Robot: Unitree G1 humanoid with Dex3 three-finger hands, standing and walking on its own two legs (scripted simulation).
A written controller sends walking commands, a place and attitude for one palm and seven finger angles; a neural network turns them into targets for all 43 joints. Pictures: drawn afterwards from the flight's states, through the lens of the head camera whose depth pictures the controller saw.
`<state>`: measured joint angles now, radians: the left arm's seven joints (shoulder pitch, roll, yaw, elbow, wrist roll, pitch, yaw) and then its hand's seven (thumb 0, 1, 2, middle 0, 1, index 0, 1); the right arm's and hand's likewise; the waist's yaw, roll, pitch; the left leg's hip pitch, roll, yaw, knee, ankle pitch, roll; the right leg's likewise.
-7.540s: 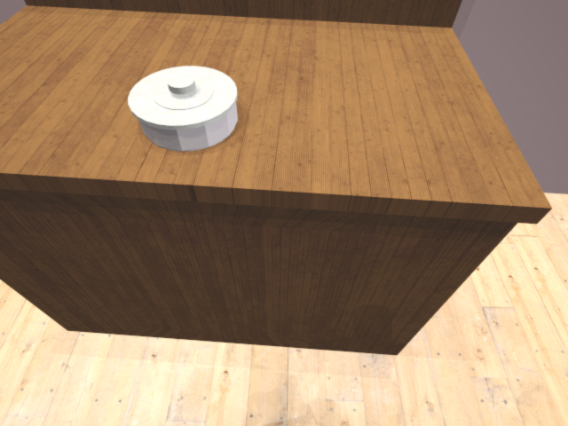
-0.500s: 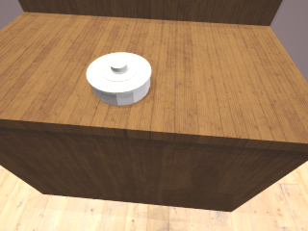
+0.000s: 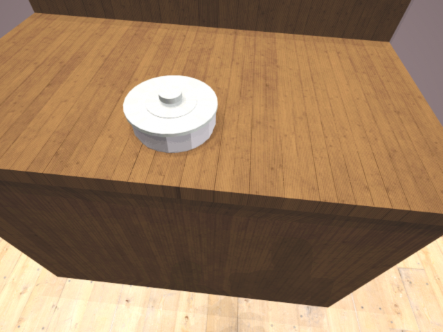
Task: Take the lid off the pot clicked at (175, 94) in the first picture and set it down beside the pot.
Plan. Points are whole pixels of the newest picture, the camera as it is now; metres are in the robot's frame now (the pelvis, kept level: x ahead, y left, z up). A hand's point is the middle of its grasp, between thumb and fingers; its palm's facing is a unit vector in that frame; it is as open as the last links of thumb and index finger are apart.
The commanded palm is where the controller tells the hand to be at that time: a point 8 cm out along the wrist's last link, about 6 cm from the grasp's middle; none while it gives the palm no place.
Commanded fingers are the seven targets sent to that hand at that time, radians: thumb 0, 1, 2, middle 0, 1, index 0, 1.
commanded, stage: look again from close up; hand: left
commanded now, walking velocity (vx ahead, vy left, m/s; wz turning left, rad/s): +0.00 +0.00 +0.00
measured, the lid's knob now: (170, 94) +0.50 +0.14 +0.15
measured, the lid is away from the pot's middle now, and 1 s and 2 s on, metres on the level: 0.00 0.00 0.00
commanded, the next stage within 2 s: lift the closed hand beside the body in 0.02 s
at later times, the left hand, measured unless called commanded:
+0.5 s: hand out of the picture +0.10 +0.20 +0.00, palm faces +0.23 -0.93 -0.29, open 4.8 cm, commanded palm +0.06 +0.25 +0.05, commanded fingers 0.00 0.90 0.90 -1.08 -1.26 -1.08 -1.26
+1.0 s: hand (18, 329) +0.11 +0.23 +0.14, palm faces +0.34 -0.82 -0.45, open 3.1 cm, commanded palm +0.05 +0.26 +0.17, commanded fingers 0.00 0.90 0.90 -1.30 -1.50 -1.30 -1.50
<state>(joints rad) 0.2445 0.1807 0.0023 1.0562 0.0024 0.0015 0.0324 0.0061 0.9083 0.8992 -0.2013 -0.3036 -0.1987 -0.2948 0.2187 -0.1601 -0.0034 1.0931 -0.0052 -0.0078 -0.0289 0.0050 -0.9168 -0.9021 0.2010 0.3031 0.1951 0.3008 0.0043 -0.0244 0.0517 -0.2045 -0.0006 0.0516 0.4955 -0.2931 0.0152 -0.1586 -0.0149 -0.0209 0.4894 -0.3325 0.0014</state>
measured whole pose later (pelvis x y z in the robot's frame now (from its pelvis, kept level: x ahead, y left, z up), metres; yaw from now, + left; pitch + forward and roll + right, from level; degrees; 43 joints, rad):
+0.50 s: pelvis -0.03 -0.01 +0.00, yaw +2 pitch -3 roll +0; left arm 0.61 0.23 0.06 -0.09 -0.02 -0.01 0.05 0.01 0.90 0.90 -0.67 -0.82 -0.67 -0.81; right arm 0.13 -0.21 -0.01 0.56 0.02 -0.19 -0.03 0.01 -0.90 -0.90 0.20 0.30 0.19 0.30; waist 0.05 0.03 -0.02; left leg -0.20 0.00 0.02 0.47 -0.23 0.01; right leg -0.13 -0.01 -0.05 0.46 -0.28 -0.01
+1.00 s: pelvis -0.04 -0.01 +0.00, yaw +1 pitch -5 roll -1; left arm 0.67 0.32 0.26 -0.48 -0.03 -0.13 0.06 0.02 0.89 0.90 -1.29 -1.49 -1.29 -1.48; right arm 0.23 -0.19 0.02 0.65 0.01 -0.21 -0.06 0.01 -0.90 -0.90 0.20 0.30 0.20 0.30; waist 0.07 0.07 0.02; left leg -0.15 0.02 0.03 0.47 -0.23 0.01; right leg -0.08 0.00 -0.04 0.43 -0.26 -0.01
